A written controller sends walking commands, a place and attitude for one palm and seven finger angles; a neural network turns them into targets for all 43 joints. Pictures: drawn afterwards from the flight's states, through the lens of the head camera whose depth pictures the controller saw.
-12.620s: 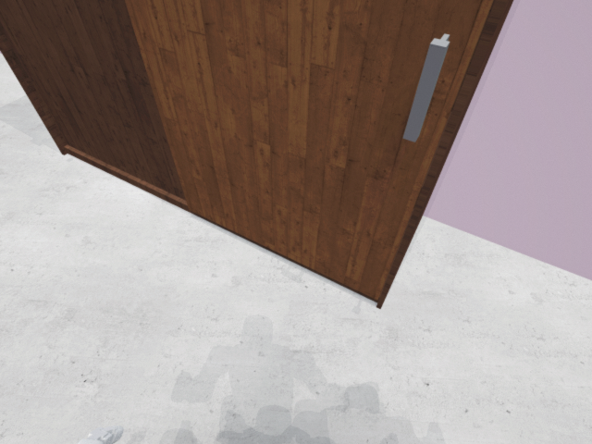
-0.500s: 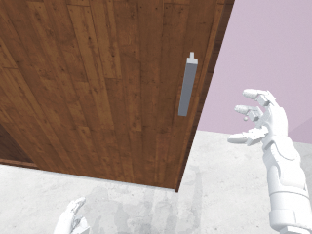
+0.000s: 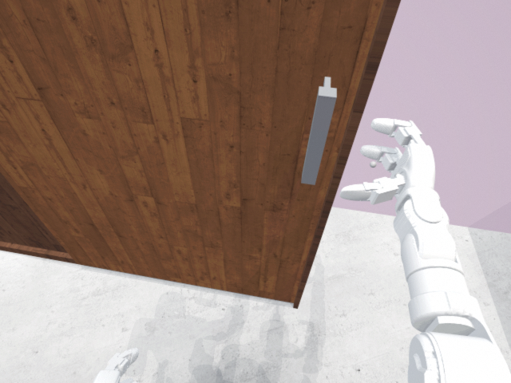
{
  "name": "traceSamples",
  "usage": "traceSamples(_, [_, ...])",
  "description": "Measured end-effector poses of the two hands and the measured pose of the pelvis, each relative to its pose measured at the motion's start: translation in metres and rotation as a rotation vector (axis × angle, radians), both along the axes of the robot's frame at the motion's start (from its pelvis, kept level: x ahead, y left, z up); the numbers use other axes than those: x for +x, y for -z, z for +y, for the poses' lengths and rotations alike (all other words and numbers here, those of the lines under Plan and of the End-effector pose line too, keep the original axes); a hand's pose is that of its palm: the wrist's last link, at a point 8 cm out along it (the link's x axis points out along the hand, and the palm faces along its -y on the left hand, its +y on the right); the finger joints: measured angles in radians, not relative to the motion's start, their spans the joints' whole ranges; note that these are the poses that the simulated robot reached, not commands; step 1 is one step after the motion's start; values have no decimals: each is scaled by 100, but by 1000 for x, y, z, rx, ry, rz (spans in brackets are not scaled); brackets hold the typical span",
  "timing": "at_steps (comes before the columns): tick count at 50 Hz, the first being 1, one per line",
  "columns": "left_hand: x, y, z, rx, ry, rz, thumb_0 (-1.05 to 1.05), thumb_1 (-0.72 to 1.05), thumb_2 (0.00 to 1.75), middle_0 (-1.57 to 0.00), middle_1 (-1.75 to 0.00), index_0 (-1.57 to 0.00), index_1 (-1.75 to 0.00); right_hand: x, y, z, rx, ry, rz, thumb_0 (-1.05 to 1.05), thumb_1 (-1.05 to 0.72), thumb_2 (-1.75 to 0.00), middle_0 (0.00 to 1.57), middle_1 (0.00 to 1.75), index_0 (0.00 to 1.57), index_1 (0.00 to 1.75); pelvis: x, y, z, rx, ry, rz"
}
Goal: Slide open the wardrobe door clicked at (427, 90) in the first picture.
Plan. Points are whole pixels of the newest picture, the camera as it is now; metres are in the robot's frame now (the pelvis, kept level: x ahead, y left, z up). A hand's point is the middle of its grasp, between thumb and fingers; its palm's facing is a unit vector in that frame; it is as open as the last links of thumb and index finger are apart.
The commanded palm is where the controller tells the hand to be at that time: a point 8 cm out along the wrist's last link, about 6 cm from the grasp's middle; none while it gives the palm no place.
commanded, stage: move the hooked fingers beside the handle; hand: right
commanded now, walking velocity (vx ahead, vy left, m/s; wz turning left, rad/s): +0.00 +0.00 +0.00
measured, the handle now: (317, 133) +0.52 -0.06 +0.13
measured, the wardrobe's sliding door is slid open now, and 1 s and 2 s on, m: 0.00 0.00 0.00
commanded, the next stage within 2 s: feel for the door with the fingertips in 0.96 s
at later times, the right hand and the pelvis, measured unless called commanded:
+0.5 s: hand (362, 161) +0.44 -0.13 +0.13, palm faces +0.11 +0.99 +0.02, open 14.0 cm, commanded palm +0.41 -0.18 +0.13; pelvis +0.01 +0.00 +0.00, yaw +1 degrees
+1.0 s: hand (357, 156) +0.45 -0.12 +0.14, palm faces +0.09 +1.00 +0.02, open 14.0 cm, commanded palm +0.42 -0.18 +0.13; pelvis +0.01 +0.00 +0.00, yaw +1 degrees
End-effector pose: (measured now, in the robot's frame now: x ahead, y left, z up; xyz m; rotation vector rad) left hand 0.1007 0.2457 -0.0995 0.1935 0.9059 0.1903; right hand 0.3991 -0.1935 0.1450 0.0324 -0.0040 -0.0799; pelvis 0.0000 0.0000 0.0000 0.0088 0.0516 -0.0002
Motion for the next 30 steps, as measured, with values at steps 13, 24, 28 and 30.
traceSamples(13, [-40, 10, 7, -12, -51, 102, 1, 90, 90, -20, -30, -20, -30, 33, 5, 24, -3, 19, 4, -2, 50, -30, 30, 120, 30, 120, 1, 3, 2, -3, -20, 40])
traceSamples(24, [-47, 11, 13, -19, -76, 128, 1, 90, 90, -20, -30, -20, -30, 18, 11, 11, -7, 26, -15, -2, 50, -30, 29, 120, 30, 120, 6, 2, 4, -3, -28, 34])
traceSamples(28, [-34, 9, 13, -8, -57, 102, 1, 90, 90, -20, -30, -20, -30, 14, 12, 10, -11, 26, -8, -2, 50, -30, 29, 120, 30, 120, 4, 2, 4, 0, -18, 27])
traceSamples(30, [-26, 7, 12, -4, -45, 83, 1, 90, 90, -20, -30, -20, -30, 13, 11, 11, -12, 24, -8, -2, 50, -30, 29, 120, 30, 120, 3, 2, 3, 1, -13, 26])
